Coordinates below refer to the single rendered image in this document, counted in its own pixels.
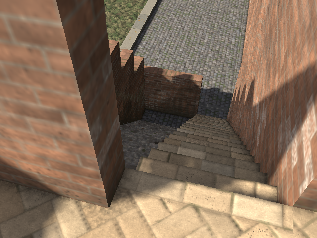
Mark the stairs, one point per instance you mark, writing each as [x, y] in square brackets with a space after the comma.
[207, 151]

